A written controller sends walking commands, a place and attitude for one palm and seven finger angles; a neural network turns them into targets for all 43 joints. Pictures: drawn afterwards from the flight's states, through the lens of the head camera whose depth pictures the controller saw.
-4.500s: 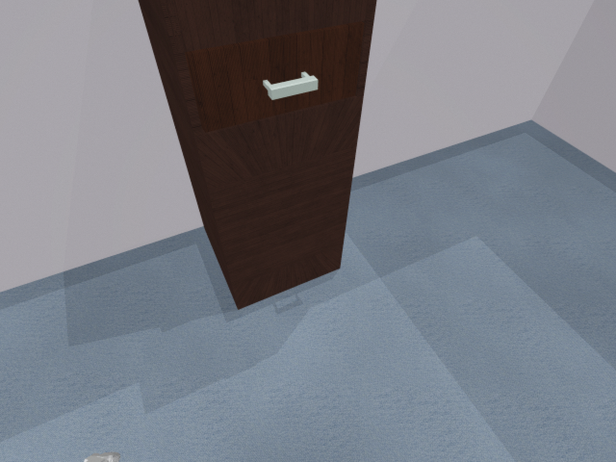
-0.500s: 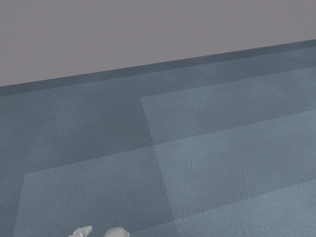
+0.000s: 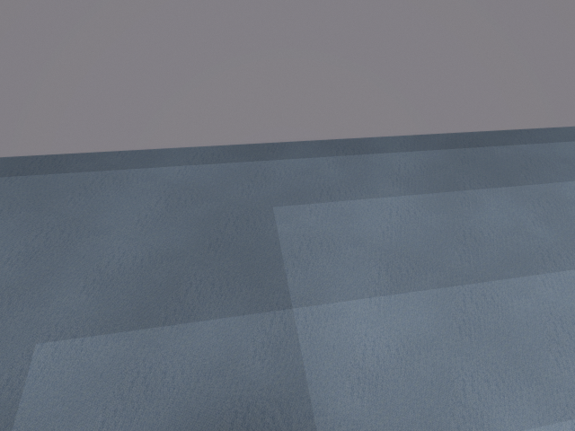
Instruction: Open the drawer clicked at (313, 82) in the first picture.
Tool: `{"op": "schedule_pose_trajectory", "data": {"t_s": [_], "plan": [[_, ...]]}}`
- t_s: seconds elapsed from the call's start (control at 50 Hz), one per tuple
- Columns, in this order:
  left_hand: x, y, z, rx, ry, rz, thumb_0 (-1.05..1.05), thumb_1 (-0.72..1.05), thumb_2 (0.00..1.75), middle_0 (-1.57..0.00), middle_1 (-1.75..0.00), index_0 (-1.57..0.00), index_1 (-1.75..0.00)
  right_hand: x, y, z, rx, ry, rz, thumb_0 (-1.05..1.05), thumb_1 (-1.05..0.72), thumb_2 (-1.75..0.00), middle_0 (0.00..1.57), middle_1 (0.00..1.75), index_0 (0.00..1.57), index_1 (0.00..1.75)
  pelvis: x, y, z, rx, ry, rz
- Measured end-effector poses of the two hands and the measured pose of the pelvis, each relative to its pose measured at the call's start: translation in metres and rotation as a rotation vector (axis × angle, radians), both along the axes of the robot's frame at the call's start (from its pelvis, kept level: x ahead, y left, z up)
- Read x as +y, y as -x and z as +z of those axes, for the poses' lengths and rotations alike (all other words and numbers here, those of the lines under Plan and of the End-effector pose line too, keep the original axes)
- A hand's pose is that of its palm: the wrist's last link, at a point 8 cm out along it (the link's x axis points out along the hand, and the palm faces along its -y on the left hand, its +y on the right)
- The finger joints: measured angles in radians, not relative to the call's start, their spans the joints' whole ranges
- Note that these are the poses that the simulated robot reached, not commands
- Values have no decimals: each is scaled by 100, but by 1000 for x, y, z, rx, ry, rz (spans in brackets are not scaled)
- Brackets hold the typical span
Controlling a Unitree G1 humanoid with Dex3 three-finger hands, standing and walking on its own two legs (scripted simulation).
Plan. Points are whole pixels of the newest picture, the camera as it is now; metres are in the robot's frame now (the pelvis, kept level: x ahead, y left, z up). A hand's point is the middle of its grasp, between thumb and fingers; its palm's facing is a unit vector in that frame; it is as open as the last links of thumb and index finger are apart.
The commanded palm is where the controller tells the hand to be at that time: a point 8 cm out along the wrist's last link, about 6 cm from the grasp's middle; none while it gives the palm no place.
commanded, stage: turn to face it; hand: left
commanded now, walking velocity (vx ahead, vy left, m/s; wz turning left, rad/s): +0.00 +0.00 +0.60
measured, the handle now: out of the picture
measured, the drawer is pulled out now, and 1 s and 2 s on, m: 0.00 0.00 0.00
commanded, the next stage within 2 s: none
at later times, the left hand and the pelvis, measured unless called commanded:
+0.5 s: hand out of the picture +0.05 +0.15 -0.15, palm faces +0.34 -0.90 -0.27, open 7.4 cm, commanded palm none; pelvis +0.02 -0.06 +0.00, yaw +20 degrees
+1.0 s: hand out of the picture -0.03 +0.20 -0.16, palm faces +0.61 -0.75 -0.27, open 7.4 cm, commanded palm none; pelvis +0.02 -0.03 +0.00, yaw +37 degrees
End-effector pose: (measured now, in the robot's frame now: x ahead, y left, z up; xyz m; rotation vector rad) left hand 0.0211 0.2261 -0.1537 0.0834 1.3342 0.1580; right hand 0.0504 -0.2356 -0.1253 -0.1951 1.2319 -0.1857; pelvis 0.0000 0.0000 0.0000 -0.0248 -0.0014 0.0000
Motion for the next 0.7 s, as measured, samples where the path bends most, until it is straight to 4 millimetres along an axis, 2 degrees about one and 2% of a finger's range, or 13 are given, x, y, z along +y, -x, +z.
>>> {"op": "schedule_pose_trajectory", "data": {"t_s": [0.1,0.18,0.24,0.3,0.4,0.5,0.58,0.7], "plan": [[-2,-38,9,-84,-26,27,1,91,90,-20,-30,-20,-30,-10,9,-5,87,-12,9,0,-93,-90,20,30,21,30,-8,-9,1,15,-4,58],[-7,-63,19,-150,-62,44,1,91,90,-20,-30,-20,-30,-23,7,-12,118,-31,22,0,-92,-90,20,30,21,30,-22,-14,-1,20,-11,105],[-14,-74,26,-204,-100,66,1,91,90,-20,-30,-20,-30,-37,-3,-23,122,-51,44,0,-91,-90,20,30,21,30,-37,-18,-6,23,-23,146],[-21,-71,33,-239,-139,91,1,91,90,-20,-30,-20,-30,-51,-21,-30,112,-61,82,1,-91,-90,20,30,21,30,-49,-20,-9,16,-31,189],[-28,-46,44,-225,-165,165,1,91,90,-21,-30,-20,-30,-63,-66,-23,69,-53,180,1,-91,-90,20,30,20,29,-59,-23,-1,1,-56,272],[-31,-8,40,-172,-161,248,1,91,90,-21,-30,-21,-30,-57,-113,-14,25,-34,292,1,-91,-90,20,30,20,29,-60,-23,1,1,-69,347],[-29,33,29,-103,-142,328,1,91,90,-21,-30,-21,-30,-36,-150,-7,-14,-14,398,1,-91,-90,19,30,20,29,-54,-21,-2,7,-64,402],[-13,104,-2,11,-104,465,1,91,90,-21,-30,-21,-30,21,-199,0,-123,20,561,1,-91,-90,20,30,20,29,-31,-14,-19,25,-34,482]]}}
